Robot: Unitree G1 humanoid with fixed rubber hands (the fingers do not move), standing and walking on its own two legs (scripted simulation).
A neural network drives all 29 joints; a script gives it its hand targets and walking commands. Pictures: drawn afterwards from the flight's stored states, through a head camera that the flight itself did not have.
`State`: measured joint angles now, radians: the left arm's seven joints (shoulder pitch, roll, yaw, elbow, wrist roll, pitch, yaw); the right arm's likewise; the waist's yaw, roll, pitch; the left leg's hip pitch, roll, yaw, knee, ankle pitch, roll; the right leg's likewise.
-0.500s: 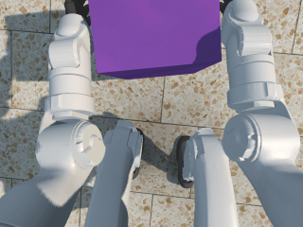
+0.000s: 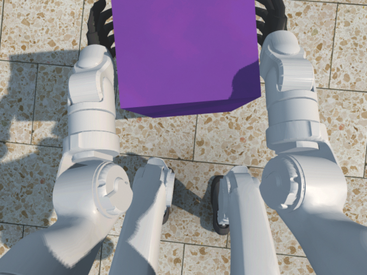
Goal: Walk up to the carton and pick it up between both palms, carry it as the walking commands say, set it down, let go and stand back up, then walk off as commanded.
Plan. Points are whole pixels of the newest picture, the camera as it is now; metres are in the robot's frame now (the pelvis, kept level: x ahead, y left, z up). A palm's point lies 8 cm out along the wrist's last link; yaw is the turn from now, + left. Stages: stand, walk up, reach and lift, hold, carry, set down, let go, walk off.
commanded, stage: reach and lift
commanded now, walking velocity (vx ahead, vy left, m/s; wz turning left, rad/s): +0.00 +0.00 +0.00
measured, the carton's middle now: (186, 50) +0.54 +0.05 -0.16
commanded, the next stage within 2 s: none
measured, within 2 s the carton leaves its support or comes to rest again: neither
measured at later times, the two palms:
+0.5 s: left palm (84, 45) +0.49 +0.19 -0.02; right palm (294, 27) +0.53 -0.10 -0.01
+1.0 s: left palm (57, 41) +0.46 +0.18 +0.06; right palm (332, 18) +0.50 -0.11 +0.06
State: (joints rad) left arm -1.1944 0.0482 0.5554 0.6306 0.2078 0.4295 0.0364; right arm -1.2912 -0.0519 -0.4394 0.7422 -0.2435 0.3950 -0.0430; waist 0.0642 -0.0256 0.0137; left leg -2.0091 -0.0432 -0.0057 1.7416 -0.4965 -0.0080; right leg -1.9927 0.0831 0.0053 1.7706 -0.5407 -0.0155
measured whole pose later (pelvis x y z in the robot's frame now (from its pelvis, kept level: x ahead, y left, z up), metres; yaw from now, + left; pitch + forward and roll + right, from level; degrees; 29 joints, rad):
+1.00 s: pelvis +0.02 -0.01 +0.11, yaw +1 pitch +37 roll +1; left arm -0.88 -0.06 0.54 0.57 0.24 0.40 0.02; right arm -0.97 0.05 -0.44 0.67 -0.28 0.37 -0.01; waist 0.06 -0.03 -0.11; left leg -1.57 -0.05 -0.02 1.36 -0.43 -0.02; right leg -1.56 0.08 0.02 1.39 -0.47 -0.03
